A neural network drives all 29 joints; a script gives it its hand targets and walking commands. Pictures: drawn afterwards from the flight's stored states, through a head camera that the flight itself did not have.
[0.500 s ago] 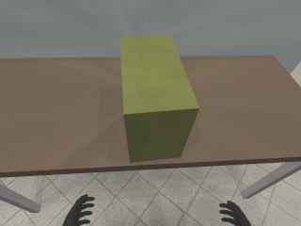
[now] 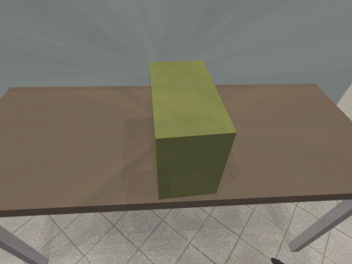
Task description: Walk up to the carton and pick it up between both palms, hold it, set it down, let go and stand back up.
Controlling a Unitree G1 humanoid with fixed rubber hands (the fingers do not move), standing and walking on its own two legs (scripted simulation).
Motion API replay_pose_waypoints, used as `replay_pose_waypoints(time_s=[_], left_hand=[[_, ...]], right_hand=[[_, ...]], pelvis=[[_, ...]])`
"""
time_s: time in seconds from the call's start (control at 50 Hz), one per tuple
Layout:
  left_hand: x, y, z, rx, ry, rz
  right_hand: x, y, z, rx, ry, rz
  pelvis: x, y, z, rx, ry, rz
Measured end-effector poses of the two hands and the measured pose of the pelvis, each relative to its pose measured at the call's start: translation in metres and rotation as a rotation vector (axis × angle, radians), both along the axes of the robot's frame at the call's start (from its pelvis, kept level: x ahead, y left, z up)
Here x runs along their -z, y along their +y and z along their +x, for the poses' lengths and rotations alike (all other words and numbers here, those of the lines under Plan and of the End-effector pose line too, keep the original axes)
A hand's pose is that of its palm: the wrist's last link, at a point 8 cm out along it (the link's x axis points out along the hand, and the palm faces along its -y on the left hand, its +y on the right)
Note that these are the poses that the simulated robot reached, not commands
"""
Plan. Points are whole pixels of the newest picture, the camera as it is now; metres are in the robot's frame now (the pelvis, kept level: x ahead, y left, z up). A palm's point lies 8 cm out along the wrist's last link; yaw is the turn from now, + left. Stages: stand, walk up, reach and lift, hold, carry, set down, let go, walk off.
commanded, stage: stand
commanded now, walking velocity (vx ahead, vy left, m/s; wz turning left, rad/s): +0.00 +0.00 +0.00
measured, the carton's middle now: (181, 126) +0.47 +0.00 +0.05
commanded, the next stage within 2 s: none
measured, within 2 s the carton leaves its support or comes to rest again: neither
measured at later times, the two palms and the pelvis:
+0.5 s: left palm out of the picture +0.05 +0.27 -0.12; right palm out of the picture +0.07 -0.25 -0.12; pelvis -0.02 +0.00 +0.00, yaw +0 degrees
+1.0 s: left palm out of the picture +0.03 +0.27 -0.12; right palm out of the picture +0.05 -0.25 -0.12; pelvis -0.03 +0.00 +0.00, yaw +0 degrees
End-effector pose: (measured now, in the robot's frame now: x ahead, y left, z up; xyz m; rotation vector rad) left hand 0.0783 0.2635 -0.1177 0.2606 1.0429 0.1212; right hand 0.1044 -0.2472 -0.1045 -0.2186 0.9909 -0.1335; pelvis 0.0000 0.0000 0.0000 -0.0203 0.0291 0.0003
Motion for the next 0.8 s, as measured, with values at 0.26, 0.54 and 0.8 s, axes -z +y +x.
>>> replay_pose_waypoints(time_s=[0.26,0.54,0.8], left_hand=[[-0.001,0.003,-0.014,-0.008,0.018,0.013],[0.000,0.005,-0.029,-0.018,0.041,0.020],[0.002,0.007,-0.041,-0.024,0.062,0.024]], right_hand=[[0.008,-0.001,-0.019,0.015,0.041,0.007],[0.012,-0.001,-0.034,0.024,0.067,0.014],[0.015,-0.001,-0.044,0.027,0.082,0.015]], pelvis=[[0.000,0.000,-0.008,0.000,-0.011,0.000],[0.000,0.000,-0.016,0.000,-0.022,0.000],[0.000,0.001,-0.022,0.000,-0.031,-0.001]])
